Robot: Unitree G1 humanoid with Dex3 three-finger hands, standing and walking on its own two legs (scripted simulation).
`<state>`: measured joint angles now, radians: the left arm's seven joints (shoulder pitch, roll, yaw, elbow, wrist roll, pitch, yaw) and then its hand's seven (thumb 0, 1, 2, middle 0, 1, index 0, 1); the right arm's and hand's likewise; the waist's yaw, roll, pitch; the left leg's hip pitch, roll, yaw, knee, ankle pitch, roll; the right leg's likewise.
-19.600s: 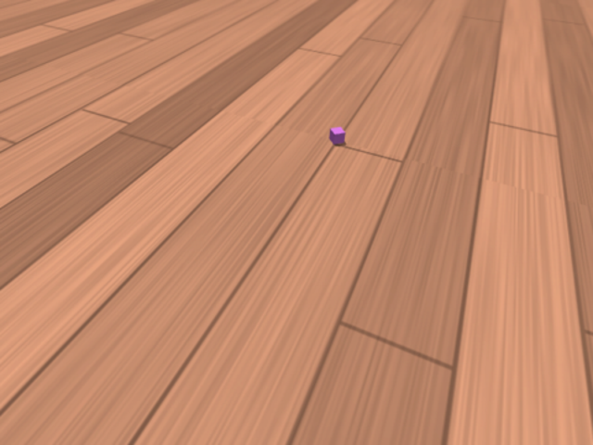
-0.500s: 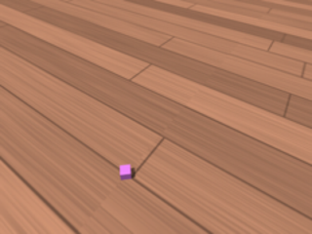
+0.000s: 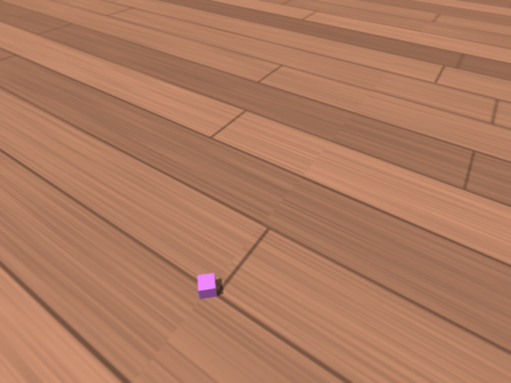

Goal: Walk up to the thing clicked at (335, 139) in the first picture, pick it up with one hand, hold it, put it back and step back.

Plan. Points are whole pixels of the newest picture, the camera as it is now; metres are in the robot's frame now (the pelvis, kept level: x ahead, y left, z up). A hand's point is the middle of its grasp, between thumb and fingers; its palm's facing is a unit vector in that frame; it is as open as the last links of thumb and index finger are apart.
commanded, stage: stand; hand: left
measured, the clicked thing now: (207, 285) +0.69 +0.21 -0.75
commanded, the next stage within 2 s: walk up in 0.38 s
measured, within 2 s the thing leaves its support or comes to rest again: neither
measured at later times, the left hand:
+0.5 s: hand out of the picture +0.07 +0.26 -0.15, palm faces +0.03 -0.94 -0.34, open 7.4 cm
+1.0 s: hand out of the picture +0.18 +0.32 -0.16, palm faces -0.08 -0.94 -0.34, open 7.4 cm
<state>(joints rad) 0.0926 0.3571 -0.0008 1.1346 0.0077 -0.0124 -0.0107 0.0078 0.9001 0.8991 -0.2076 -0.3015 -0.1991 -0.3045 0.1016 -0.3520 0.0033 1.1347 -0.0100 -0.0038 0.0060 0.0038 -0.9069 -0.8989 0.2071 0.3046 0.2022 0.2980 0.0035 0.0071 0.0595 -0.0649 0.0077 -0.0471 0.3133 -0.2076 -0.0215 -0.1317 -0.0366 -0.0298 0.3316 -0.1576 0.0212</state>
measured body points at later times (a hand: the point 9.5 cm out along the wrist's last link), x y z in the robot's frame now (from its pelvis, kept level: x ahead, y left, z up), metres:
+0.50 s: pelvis +0.01 +0.00 +0.00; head +0.01 -0.01 +0.45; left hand +0.06 +0.31 -0.13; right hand +0.07 -0.31 -0.13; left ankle -0.03 +0.13 -0.73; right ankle +0.01 -0.13 -0.75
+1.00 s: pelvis +0.13 +0.04 -0.01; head +0.14 +0.05 +0.44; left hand +0.18 +0.37 -0.13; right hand +0.14 -0.28 -0.12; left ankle +0.09 +0.16 -0.75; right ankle +0.24 -0.12 -0.71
